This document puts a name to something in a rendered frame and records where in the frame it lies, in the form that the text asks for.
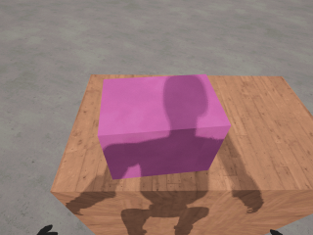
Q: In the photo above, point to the left robot hand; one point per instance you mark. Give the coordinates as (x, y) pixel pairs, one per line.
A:
(44, 231)

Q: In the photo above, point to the pedestal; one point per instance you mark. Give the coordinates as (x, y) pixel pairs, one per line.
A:
(261, 178)

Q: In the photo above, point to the carton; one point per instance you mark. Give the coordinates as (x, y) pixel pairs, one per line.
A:
(159, 125)

